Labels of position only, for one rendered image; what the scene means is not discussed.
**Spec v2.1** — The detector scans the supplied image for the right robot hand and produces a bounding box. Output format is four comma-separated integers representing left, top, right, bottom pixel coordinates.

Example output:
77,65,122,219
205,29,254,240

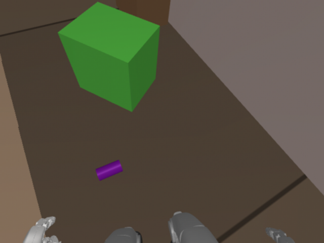
265,227,295,243

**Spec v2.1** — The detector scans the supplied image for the left robot hand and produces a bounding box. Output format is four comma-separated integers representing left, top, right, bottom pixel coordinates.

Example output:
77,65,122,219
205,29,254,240
23,216,61,243

